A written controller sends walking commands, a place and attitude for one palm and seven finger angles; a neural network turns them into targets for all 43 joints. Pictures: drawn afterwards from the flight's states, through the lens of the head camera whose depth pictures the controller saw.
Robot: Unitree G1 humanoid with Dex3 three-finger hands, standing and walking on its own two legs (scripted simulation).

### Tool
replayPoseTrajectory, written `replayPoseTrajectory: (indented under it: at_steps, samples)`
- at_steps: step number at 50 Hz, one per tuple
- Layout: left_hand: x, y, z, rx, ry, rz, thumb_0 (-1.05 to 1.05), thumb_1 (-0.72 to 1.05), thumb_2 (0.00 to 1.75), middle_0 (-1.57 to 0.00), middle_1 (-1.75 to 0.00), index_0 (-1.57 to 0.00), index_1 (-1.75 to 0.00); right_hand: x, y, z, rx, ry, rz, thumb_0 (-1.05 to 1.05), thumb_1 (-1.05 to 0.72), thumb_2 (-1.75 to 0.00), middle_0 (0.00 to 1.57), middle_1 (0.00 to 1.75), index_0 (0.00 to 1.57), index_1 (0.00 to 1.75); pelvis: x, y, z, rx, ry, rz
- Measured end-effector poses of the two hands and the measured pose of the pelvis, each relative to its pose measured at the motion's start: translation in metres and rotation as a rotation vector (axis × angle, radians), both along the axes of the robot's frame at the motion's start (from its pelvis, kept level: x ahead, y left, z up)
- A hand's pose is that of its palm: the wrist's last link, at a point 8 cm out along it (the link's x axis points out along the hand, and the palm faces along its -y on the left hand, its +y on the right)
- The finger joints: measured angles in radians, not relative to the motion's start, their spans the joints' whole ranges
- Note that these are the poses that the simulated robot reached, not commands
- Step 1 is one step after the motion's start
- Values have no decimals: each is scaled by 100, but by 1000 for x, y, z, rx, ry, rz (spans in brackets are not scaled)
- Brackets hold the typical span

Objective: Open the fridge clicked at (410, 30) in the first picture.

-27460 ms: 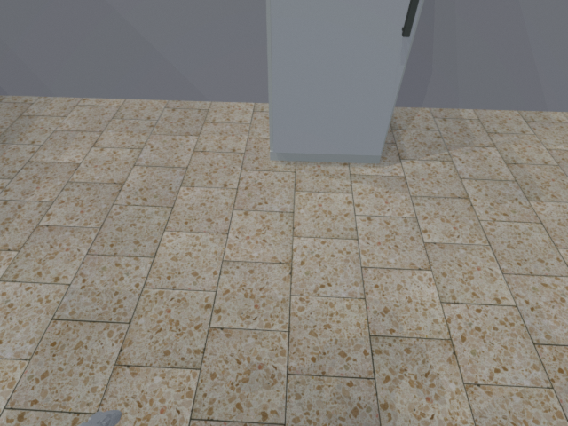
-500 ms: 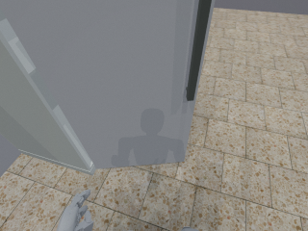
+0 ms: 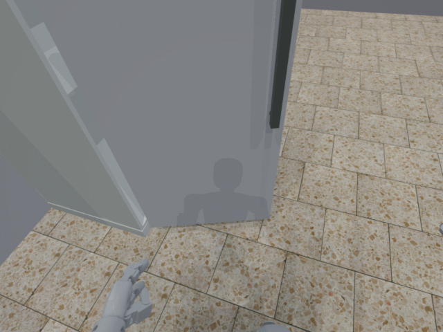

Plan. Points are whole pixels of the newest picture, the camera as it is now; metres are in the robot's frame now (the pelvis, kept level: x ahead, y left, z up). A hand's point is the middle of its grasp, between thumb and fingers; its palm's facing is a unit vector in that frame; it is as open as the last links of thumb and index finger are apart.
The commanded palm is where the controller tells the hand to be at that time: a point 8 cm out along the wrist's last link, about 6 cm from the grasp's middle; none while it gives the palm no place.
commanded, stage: stop stepping back and stand still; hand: right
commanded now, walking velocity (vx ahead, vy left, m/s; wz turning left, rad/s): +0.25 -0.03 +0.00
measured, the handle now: (281, 38) +0.68 -0.16 +0.20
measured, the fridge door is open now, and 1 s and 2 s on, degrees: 68 68 68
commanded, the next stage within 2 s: let the arm hang, fingers relaxed in 1.06 s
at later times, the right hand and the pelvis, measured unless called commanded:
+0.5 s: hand out of the picture +0.12 -0.29 +0.16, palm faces +0.54 +0.76 -0.35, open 7.4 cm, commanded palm +0.06 -0.31 +0.18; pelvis -0.07 -0.01 +0.00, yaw -2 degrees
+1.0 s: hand out of the picture +0.11 -0.32 +0.16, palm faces +0.49 +0.78 -0.40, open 7.4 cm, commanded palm +0.05 -0.35 +0.18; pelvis -0.08 -0.05 +0.00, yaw -1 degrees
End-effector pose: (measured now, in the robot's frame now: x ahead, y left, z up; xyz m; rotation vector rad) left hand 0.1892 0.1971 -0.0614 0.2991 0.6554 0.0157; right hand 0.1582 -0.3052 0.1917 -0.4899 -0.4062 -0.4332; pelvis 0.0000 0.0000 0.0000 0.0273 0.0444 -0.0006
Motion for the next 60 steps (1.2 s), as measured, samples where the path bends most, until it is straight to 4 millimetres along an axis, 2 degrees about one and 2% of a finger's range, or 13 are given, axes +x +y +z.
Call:
replayPoseTrajectory:
  at_steps: [4, 7, 11, 16, 21, 26, 36, 42, 48, 58, 59, 60]
  samples:
    - [-28, 13, 3, 12, -25, 93, 1, 90, 89, -21, -30, -21, -30, 5, 1, -3, -20, 34, 73, 1, -89, -89, 21, 30, 21, 30, -10, -6, -5, 4, -13, 14]
    - [-56, 22, 9, 10, -35, 146, 1, 90, 89, -21, -30, -20, -30, 0, 2, -9, -21, 103, 98, 1, -89, -89, 21, 30, 21, 30, -26, -5, -1, -15, -34, 19]
    - [-93, 36, 13, 22, -14, 176, 1, 90, 89, -20, -30, -20, -30, -27, 5, -3, -46, 171, 79, 1, -89, -89, 21, 30, 21, 30, -39, 0, 7, -9, -44, 6]
    - [-129, 54, -3, 47, 92, 171, 1, 90, 89, -20, -30, -20, -30, -68, 5, 5, -89, 183, 6, 1, -89, -89, 21, 30, 21, 30, -57, 4, 7, -43, -42, 5]
    - [-150, 60, -13, 65, 146, 177, 1, 90, 89, -20, -30, -20, -30, -84, -8, -4, 18, 123, -105, 1, -89, -89, 21, 30, 21, 30, -63, 1, 9, -59, -50, -12]
    - [-147, 50, -17, 77, 96, 165, 2, 90, 89, -20, -30, -20, -30, -85, -15, -19, 85, 104, -111, 1, -89, -89, 20, 30, 21, 30, -68, -12, 1, -30, -59, -46]
    - [-120, -10, -1, -27, -29, 102, 1, 90, 89, -20, -30, -20, -30, -93, -39, -6, -18, 112, -71, 1, -89, -89, 21, 30, 21, 30, -81, -32, 3, -26, -73, -22]
    - [-113, -31, -3, -48, -18, 53, 1, 90, 89, -21, -30, -20, -30, -95, -48, -15, 36, 136, -93, 1, -89, -89, 20, 30, 21, 30, -82, -40, 4, -18, -67, -19]
    - [-113, -32, -3, -29, 1, 58, 1, 90, 89, -21, -30, -21, -30, -93, -48, -18, 52, 147, -76, 1, -89, -89, 21, 30, 21, 30, -81, -45, 5, -19, -68, -23]
    - [-116, -17, -1, 5, 18, 103, 1, 90, 89, -20, -30, -20, -30, -87, -52, -14, 27, 151, -68, 1, -89, -89, 21, 30, 21, 30, -79, -47, 6, -13, -58, -22]
    - [-116, -15, -4, 1, 23, 89, 1, 90, 89, -20, -30, -20, -30, -83, -52, -22, 21, 180, -55, 1, -89, -89, 20, 30, 21, 30, -80, -48, 5, -11, -52, -30]
    - [-115, -12, -10, -3, 47, 70, 1, 90, 89, -20, -30, -20, -30, -77, -55, -39, 34, 257, -41, 1, -89, -90, 20, 30, 21, 30, -81, -49, 3, -11, -47, -38]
